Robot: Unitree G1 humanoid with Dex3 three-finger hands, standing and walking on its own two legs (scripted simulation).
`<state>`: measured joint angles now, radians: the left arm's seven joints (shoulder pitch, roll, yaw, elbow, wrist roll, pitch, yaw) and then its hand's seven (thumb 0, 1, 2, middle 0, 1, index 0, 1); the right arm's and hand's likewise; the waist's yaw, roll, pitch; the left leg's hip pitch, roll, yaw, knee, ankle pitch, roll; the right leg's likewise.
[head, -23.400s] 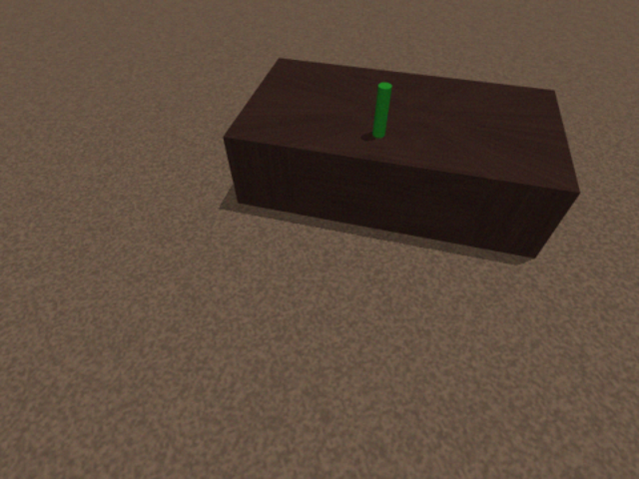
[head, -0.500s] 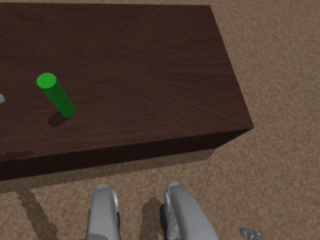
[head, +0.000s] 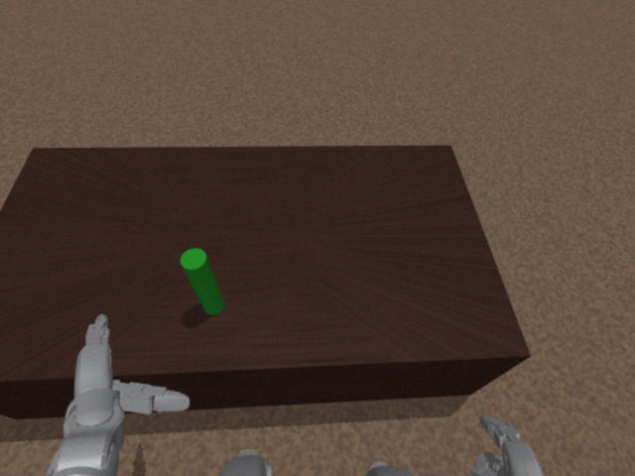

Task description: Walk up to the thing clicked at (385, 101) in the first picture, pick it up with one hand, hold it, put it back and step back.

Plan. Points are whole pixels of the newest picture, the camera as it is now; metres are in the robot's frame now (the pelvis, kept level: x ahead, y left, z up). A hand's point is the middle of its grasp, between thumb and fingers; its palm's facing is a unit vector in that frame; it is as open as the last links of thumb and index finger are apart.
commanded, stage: home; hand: left
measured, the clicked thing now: (204, 284) +0.51 +0.22 -0.27
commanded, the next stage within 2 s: none
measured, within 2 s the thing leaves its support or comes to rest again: neither
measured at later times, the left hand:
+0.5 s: hand (185, 455) +0.17 +0.16 -0.06, palm faces +0.16 -0.95 -0.28, open 17.4 cm
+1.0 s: hand out of the picture +0.08 +0.23 -0.09, palm faces +0.00 -0.91 -0.42, open 17.4 cm
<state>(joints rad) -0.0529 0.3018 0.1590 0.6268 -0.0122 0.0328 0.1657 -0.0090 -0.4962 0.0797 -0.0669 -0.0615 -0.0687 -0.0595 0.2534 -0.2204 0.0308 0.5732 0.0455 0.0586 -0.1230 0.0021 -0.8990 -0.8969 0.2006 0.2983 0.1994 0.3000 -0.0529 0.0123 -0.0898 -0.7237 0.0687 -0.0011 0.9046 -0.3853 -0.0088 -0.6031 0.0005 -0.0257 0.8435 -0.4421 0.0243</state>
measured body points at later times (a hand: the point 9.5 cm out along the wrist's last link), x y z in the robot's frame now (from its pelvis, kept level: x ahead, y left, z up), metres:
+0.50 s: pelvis +0.00 -0.03 +0.01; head +0.02 -0.03 +0.46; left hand +0.16 +0.21 -0.04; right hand +0.18 -0.26 -0.08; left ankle +0.03 +0.12 -0.69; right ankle -0.02 -0.14 -0.69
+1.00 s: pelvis +0.00 -0.03 +0.04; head -0.01 -0.05 +0.49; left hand +0.08 +0.27 -0.06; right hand +0.08 -0.31 -0.10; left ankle +0.03 +0.12 -0.69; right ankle -0.02 -0.14 -0.69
